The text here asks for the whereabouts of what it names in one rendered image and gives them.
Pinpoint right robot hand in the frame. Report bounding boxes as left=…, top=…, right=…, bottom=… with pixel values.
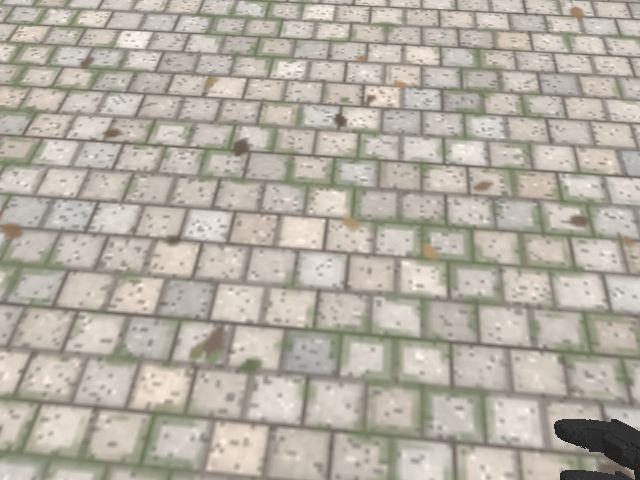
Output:
left=554, top=419, right=640, bottom=480

